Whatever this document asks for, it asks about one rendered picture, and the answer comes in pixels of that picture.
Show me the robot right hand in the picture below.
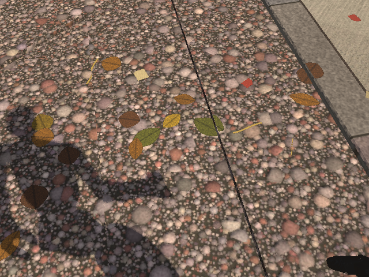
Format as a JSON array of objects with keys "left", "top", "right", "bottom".
[{"left": 326, "top": 254, "right": 369, "bottom": 277}]

